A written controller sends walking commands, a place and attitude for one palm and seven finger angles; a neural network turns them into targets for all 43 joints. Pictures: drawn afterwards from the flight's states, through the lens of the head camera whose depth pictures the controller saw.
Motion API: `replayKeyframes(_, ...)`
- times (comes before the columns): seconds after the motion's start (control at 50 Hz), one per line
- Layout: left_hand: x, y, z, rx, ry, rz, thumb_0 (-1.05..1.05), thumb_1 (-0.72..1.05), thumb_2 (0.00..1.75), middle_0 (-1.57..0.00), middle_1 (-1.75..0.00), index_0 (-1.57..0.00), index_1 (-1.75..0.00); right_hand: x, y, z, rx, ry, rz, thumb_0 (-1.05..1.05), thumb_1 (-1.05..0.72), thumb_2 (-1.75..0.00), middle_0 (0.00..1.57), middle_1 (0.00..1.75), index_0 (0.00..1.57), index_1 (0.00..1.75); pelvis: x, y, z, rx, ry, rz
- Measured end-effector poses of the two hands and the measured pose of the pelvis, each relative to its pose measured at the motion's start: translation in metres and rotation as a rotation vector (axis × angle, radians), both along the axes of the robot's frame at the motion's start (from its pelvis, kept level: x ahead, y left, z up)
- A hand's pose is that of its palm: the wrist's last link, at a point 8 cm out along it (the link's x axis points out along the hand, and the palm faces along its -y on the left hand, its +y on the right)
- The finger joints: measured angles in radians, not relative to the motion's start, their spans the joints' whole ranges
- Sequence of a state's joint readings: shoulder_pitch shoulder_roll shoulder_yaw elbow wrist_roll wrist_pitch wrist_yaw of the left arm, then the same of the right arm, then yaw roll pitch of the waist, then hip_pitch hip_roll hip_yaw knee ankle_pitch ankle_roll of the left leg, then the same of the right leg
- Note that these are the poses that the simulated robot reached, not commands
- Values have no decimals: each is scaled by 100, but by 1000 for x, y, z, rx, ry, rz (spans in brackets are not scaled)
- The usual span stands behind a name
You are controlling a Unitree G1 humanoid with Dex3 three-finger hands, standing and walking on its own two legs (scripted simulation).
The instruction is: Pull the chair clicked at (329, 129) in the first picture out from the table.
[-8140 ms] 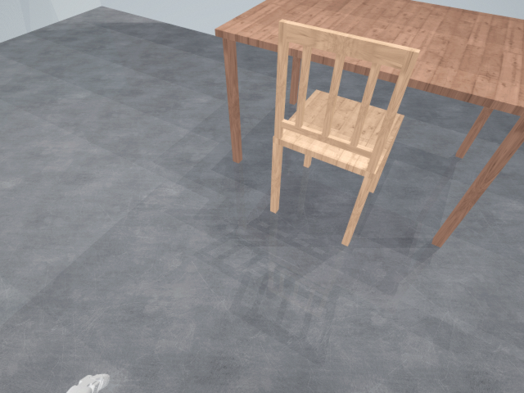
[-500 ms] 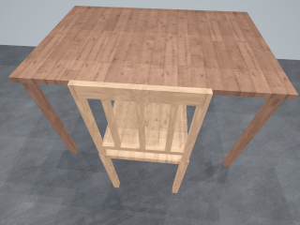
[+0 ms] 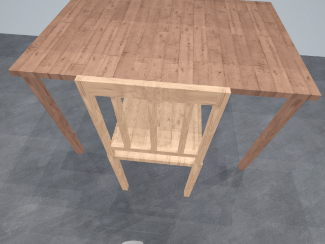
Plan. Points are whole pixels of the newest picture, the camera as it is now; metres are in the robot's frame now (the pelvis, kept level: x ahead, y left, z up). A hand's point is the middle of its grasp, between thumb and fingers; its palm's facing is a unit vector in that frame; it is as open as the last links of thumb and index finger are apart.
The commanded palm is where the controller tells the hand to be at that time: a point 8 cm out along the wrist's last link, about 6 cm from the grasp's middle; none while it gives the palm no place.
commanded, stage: come to a stop and stand still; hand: left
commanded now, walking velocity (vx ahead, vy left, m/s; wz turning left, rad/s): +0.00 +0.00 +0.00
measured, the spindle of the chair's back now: (153, 127) +0.47 +0.06 -0.07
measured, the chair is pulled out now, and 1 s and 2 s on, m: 0.00 0.00 0.00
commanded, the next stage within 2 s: look again from close up in 1.04 s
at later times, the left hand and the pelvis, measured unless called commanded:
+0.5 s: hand out of the picture -0.08 +0.21 -0.18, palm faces +0.04 -0.98 -0.18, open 7.4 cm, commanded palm none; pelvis -0.02 +0.05 +0.00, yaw +0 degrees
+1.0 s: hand out of the picture -0.03 +0.21 -0.18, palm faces +0.02 -0.99 -0.14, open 7.4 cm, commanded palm none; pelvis -0.01 +0.06 +0.00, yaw -1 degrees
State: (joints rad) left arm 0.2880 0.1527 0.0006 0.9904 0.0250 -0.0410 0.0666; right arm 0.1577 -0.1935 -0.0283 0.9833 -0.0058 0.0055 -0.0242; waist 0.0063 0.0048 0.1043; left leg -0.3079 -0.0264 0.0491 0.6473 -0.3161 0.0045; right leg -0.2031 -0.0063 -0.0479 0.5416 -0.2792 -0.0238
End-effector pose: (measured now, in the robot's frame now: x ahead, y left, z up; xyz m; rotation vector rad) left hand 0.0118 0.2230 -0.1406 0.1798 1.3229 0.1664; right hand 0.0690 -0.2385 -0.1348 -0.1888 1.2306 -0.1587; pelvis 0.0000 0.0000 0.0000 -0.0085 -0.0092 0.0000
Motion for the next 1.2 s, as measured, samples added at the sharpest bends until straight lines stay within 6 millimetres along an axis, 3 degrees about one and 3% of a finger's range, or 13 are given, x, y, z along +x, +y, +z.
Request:
replayKeyframes(0.06,-12,6,-15,-28,7,11,0,90,90,-20,-30,-21,-30,8,5,0,-21,-88,12,0,-91,-90,20,30,19,30,-4,8,-11,-12,-28,2)
replayKeyframes(0.16,-25,12,-14,-52,-10,15,0,91,90,-20,-30,-20,-30,0,25,8,-6,-100,46,0,-91,-90,20,30,19,30,-14,19,-6,-18,-39,0)
replayKeyframes(0.26,-49,20,-9,-59,15,21,0,91,90,-20,-30,-20,-30,-23,42,6,19,-57,40,0,-91,-90,20,30,20,30,-24,29,-2,-18,-21,3)
replayKeyframes(0.4,-85,34,-6,-47,98,48,0,91,90,-20,-30,-20,-30,-62,44,2,5,47,10,0,-93,-90,20,30,20,30,-26,40,-1,-17,-8,12)
replayKeyframes(0.5,-97,40,-5,-47,140,55,0,91,90,-20,-30,-20,-30,-85,50,0,9,115,-13,0,-92,-90,20,30,20,30,-23,45,0,-15,-7,6)
replayKeyframes(0.66,-90,41,-6,-61,149,42,0,91,90,-20,-30,-20,-30,-99,68,-3,35,161,-39,0,-91,-90,20,30,20,30,-18,52,1,-10,-4,-3)
replayKeyframes(0.98,-47,35,-12,-92,83,15,0,91,90,-20,-30,-20,-30,-88,77,-2,31,145,-64,1,-92,-90,20,30,20,30,-7,57,2,-3,-11,-14)
replayKeyframes(1.2,-47,38,-9,-74,102,18,0,91,90,-20,-30,-20,-30,-88,77,-3,39,156,-67,0,-91,-90,20,30,20,30,-4,56,3,0,-11,-16)
